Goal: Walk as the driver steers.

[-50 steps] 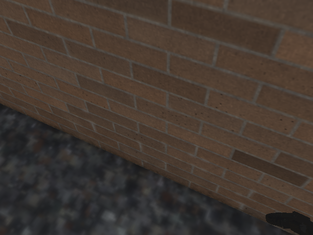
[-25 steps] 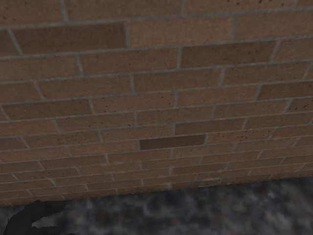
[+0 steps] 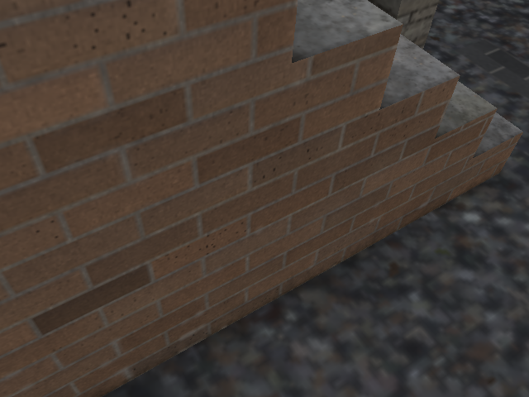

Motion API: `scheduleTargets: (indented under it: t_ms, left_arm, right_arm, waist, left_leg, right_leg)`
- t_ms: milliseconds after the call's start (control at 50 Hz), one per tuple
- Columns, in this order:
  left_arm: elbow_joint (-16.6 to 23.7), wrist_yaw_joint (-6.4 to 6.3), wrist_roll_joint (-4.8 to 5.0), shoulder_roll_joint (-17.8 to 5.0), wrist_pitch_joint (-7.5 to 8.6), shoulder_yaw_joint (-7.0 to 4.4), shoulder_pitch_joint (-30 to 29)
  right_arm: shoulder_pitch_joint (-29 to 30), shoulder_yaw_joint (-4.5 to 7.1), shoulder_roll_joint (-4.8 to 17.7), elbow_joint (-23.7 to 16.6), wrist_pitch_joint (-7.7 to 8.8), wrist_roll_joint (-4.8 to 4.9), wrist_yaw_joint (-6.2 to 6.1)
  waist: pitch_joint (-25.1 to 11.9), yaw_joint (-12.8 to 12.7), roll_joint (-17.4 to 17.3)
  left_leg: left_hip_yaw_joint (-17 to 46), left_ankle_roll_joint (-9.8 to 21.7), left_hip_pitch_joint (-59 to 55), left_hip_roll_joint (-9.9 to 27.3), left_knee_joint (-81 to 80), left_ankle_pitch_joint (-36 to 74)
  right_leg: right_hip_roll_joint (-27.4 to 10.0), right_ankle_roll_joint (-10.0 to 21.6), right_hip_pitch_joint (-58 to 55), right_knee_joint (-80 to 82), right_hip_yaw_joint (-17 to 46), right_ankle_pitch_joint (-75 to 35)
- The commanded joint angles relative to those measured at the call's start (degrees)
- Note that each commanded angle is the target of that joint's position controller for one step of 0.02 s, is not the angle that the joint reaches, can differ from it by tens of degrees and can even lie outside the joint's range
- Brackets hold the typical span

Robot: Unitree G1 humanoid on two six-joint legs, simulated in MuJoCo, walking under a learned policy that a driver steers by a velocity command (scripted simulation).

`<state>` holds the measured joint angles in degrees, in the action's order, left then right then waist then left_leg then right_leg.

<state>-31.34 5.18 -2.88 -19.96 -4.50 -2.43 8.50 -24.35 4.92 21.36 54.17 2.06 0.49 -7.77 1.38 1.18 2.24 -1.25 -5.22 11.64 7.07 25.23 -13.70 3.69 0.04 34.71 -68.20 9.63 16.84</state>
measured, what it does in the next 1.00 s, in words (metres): steps to the right, turning left: right foot, then left foot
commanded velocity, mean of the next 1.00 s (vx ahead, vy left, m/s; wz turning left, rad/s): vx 0.10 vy -0.20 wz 0.69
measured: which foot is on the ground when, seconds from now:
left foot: down 0.00-0.18, up 0.20-0.48, down 0.50-0.82, up 0.84-1.00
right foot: up 0.00-0.16, down 0.18-0.50, up 0.52-0.80, down 0.82-1.00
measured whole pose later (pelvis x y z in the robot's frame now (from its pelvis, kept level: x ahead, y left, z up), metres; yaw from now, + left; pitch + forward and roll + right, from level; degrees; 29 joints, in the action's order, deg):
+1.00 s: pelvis +0.09 -0.31 +0.00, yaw +48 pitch +0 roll -2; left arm -35.7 -4.1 -1.2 -16.6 -0.4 -3.9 7.6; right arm -7.7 5.9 23.0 33.8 -3.9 0.7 -0.1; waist 6.3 0.4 -1.8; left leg 2.9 -5.6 36.3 1.5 71.4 -18.6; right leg -0.8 0.1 15.6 -24.0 -4.0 8.7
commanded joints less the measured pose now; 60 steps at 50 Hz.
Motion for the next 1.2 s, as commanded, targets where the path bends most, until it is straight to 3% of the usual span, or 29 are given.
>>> scheduleTargets:
  t_ms: [20, 80, 140, 160, 180, 200, 220, 240, 280, 320, 400, 480, 500, 520, 540, 560, 580, 600, 640, 780, 800, 820, 840, 880, 920, 1000, 1040, 1080, 1200]
  left_arm:
    - [3.91, -0.34, 0.22, -2.15, -0.30, -0.67, 0.63]
    - [3.79, -0.18, 0.52, 1.61, 1.39, 0.37, 1.48]
    - [-0.50, -0.39, 0.68, 1.09, 2.52, -0.94, 10.94]
    - [-3.22, -0.63, 1.40, -0.56, 2.47, -2.02, 16.11]
    - [-4.70, -0.67, 1.22, -3.70, 2.03, -3.02, 18.25]
    - [-3.30, -0.41, -0.06, -8.95, 2.07, -2.86, 16.86]
    - [-0.96, 0.14, -1.40, -13.91, 3.18, -4.65, 19.25]
    - [-0.66, 0.02, -0.78, -10.67, 3.72, -3.94, 14.25]
    - [-0.91, -1.71, 0.09, -3.51, 3.27, -2.04, 5.45]
    - [-0.67, -3.18, -0.40, -1.26, 3.32, -1.52, 0.73]
    - [-0.18, -5.67, 1.32, -2.64, 3.27, -2.11, -1.14]
    - [-0.01, -5.72, 1.98, -3.95, 3.68, -3.13, -3.42]
    - [0.37, -5.84, 2.64, -3.92, 3.74, -3.04, -3.12]
    - [2.39, -5.87, 0.29, -0.73, 4.35, -1.97, -0.47]
    - [2.75, -5.04, -0.02, -3.30, 5.12, -1.87, -0.68]
    - [5.30, -4.80, 3.82, -3.10, 7.59, -1.19, -5.60]
    - [4.20, -4.78, 4.07, -5.52, 7.83, -1.51, -3.04]
    - [2.63, -4.89, 3.12, -5.31, 7.46, -1.67, -3.02]
    - [1.63, -4.98, 1.11, -3.93, 6.71, -1.73, -4.45]
    - [-0.44, -5.79, 3.72, -1.29, 6.10, -1.59, 0.24]
    - [-1.83, -6.13, 3.92, -2.78, 5.82, -2.53, 3.79]
    - [-1.58, -6.84, 3.24, -5.79, 5.24, -3.58, 4.94]
    - [0.04, -6.66, -0.40, -10.19, 5.32, -4.22, -0.14]
    - [2.58, -7.74, -0.53, -5.57, 6.01, -3.55, -9.38]
    - [2.71, -9.26, 1.87, -3.41, 5.47, -3.06, -11.85]
    - [0.04, -9.99, 1.82, -4.99, 4.72, -3.97, -2.99]
    - [-1.34, -9.68, 1.99, -6.85, 4.22, -4.91, 0.59]
    - [-8.75, -12.52, 4.23, -11.54, 4.90, -6.27, 16.18]
    - [-9.09, -13.26, 4.17, -13.62, 4.34, -7.44, 7.94]
  right_arm:
    - [1.25, 3.08, 13.34, -3.79, 0.87, 0.06, 0.79]
    - [2.76, 5.13, 17.27, -5.93, -0.44, -0.10, 1.57]
    - [4.51, 5.20, 14.84, -8.90, -0.83, 0.18, 1.42]
    - [3.89, 3.69, 10.44, -9.48, -0.88, 0.28, 1.46]
    - [1.90, 2.16, 5.55, -10.15, -1.16, -0.07, 1.57]
    - [-1.70, 0.46, -0.36, -12.85, -1.80, -3.82, 1.63]
    - [-1.73, 0.32, 1.06, -14.11, -1.83, -1.68, 0.88]
    - [1.22, 0.68, 3.99, -14.10, -2.03, 0.07, 0.44]
    - [2.81, 0.85, 5.28, -11.10, -3.78, -1.14, -0.28]
    - [1.18, 0.74, 4.96, -10.94, -4.29, -1.55, -0.14]
    - [4.55, -1.73, 0.73, -16.00, -3.26, -1.05, 1.85]
    - [-5.12, -0.60, 4.01, -15.32, -2.84, -0.47, 4.24]
    - [-8.69, 0.71, 7.20, -14.69, -2.75, -1.26, 4.36]
    - [-5.87, 2.11, 15.17, -16.72, -2.72, -0.76, 3.86]
    - [-1.02, 1.68, 14.35, -20.26, -1.54, -3.16, 4.08]
    - [9.89, 0.86, 10.53, -21.99, -2.30, 0.08, 4.60]
    - [17.47, 0.08, 7.23, -24.29, -2.97, 1.33, 4.64]
    - [21.49, 0.02, 6.87, -25.87, -4.32, 1.84, 4.64]
    - [19.63, 0.97, 9.11, -25.87, -5.51, 1.07, 4.20]
    - [21.31, 2.30, 8.65, -25.63, -5.21, 1.59, 5.36]
    - [21.36, 1.49, 6.59, -25.84, -5.25, 1.58, 5.90]
    - [17.46, 0.79, 2.55, -24.61, -5.34, 0.54, 6.56]
    - [16.69, 1.34, 4.34, -26.72, -4.59, -0.37, 7.27]
    - [15.73, 3.53, 11.84, -24.64, -4.83, 0.17, 7.56]
    - [13.76, 3.14, 9.08, -23.09, -5.59, -0.65, 7.34]
    - [19.84, 1.49, 3.67, -25.46, -5.12, 0.76, 7.72]
    - [21.61, 0.86, 2.51, -26.60, -4.92, 0.15, 7.94]
    - [18.08, 0.68, 2.38, -27.50, -7.22, -2.30, 10.87]
    - [16.27, -0.25, 0.52, -29.29, -6.96, -0.23, 12.66]
  waist:
    - [5.64, -3.45, -13.23]
    - [6.47, -4.02, -18.93]
    - [5.54, -7.81, -19.98]
    - [4.41, -9.66, -14.93]
    - [2.23, -9.34, -0.52]
    - [-3.19, -2.88, 17.75]
    - [-7.68, -6.33, 28.07]
    - [-3.44, -4.54, 23.54]
    - [1.54, -0.33, 9.96]
    - [1.37, 2.78, 6.38]
    - [-0.43, 3.02, 4.94]
    - [-6.43, 6.81, -1.19]
    - [-5.32, 8.71, -7.05]
    - [-2.80, 3.78, -26.12]
    - [-11.06, 4.05, -26.38]
    - [-4.12, -1.41, -26.01]
    - [-1.72, -4.38, -18.36]
    - [-2.04, -4.88, -7.94]
    - [-5.29, -2.59, -2.19]
    - [-7.59, -2.61, -9.62]
    - [-6.99, -3.61, -8.56]
    - [-7.65, -2.53, 1.79]
    - [-2.95, 0.60, 13.40]
    - [0.27, 3.11, 10.49]
    - [-1.07, 3.34, 4.59]
    - [-3.44, -2.06, 3.50]
    - [-4.96, -4.15, 4.89]
    - [-5.98, -4.12, -4.90]
    - [-1.70, 0.42, 10.31]
  left_leg:
    - [10.66, 8.94, 5.28, 12.46, -17.55, -7.14]
    - [3.94, 6.48, 11.23, 8.36, -21.32, -4.05]
    - [3.72, 5.82, 12.32, 7.67, -17.41, 1.19]
    - [3.63, 5.57, 10.96, 5.76, -8.83, 2.57]
    - [0.36, 4.41, 14.69, 0.17, 8.58, -7.90]
    - [-0.28, 4.19, 25.26, -7.38, 25.35, -27.56]
    - [-0.88, 4.40, 30.50, -9.40, 39.04, -28.27]
    - [1.81, 5.56, 30.85, -5.31, 45.51, -25.68]
    - [1.79, 4.85, 27.81, -3.43, 47.43, -15.89]
    - [0.38, 3.25, 22.83, -3.19, 44.97, -8.89]
    - [0.80, 4.93, 15.29, -0.06, 27.13, -6.03]
    - [-2.22, 10.34, -0.99, -2.82, 12.35, -2.19]
    - [0.73, 12.57, -8.83, -4.77, 4.29, 2.96]
    - [22.71, 19.69, -18.09, 8.63, 3.38, 33.61]
    - [48.49, 32.72, -16.61, 18.40, -7.48, 25.87]
    - [35.39, 31.16, -5.57, 12.40, -7.73, 32.24]
    - [28.46, 26.92, -1.56, 9.04, -6.36, 33.41]
    - [22.65, 22.32, -0.18, 5.51, -6.13, 32.14]
    - [19.66, 19.21, 0.86, 2.51, -3.60, 31.42]
    - [24.12, 14.30, 7.95, -2.70, -0.12, 7.81]
    - [22.97, 11.35, 14.12, -5.29, 2.51, -3.37]
    - [15.05, 7.42, 21.65, -11.24, 18.35, -18.47]
    - [10.43, 4.33, 31.00, -12.49, 32.98, -21.34]
    - [8.75, 2.00, 27.26, -6.09, 45.48, -12.35]
    - [6.18, 0.05, 25.52, -5.33, 53.18, -6.80]
    - [3.44, -1.86, 29.91, -3.00, 43.69, -3.90]
    - [2.89, -2.11, 30.25, -2.07, 38.04, -6.63]
    - [11.37, 0.00, 39.50, -1.21, 47.00, -8.86]
    - [5.17, 0.48, 27.12, 0.84, 39.01, -7.02]
  right_leg:
    - [-3.15, -1.44, -2.10, 4.46, 0.19, -0.91]
    - [-2.74, -1.60, -19.65, 22.74, -7.12, 4.17]
    - [-2.81, 0.72, -33.36, 36.66, -9.26, 0.71]
    - [-2.78, 2.18, -36.01, 44.31, -9.50, 1.30]
    - [-5.74, 2.82, -40.86, 48.87, -5.74, -4.32]
    - [-14.57, 4.74, -46.26, 38.80, -1.10, -39.50]
    - [-18.92, 12.29, -38.88, 53.14, 12.57, -21.33]
    - [-18.47, 12.79, -33.65, 57.24, 12.66, -8.74]
    - [-15.66, 10.20, -26.73, 55.37, 1.20, -8.70]
    - [-14.03, 10.87, -25.22, 52.75, -7.59, -24.19]
    - [-16.32, 11.55, -26.77, 50.89, -10.37, -32.40]
    - [-14.47, 9.12, -26.71, 35.72, -14.22, -50.56]
    - [-9.65, 5.73, -19.42, 25.06, -16.19, -40.44]
    - [-0.29, -0.05, -0.04, 8.90, -15.75, 12.30]
    - [6.89, -5.16, 6.99, -8.16, -2.50, 26.74]
    - [0.94, -4.33, 3.29, -9.46, 0.86, 25.53]
    - [-0.32, -4.31, 1.58, -7.06, -0.37, 20.87]
    - [-1.07, -4.47, -0.72, 0.88, -3.50, 16.00]
    - [0.47, -6.10, -7.27, 9.61, -6.28, 6.85]
    - [1.98, -4.97, -24.52, 40.71, -7.24, -5.64]
    - [-1.37, -2.90, -31.06, 46.42, -5.88, -6.28]
    - [-14.71, 1.94, -36.85, 49.39, 5.78, -3.18]
    - [-27.54, 10.95, -27.15, 56.40, 23.10, 0.09]
    - [-24.01, 11.10, -18.85, 58.65, 15.71, 7.21]
    - [-18.09, 8.18, -18.98, 55.16, 4.03, -2.41]
    - [-17.87, 9.98, -29.80, 53.19, -3.02, -9.75]
    - [-21.10, 11.54, -34.26, 53.42, -3.19, -9.66]
    - [-35.30, 11.45, -46.52, 53.91, 11.28, -4.88]
    - [-29.15, 5.85, -32.10, 58.50, -7.57, -2.44]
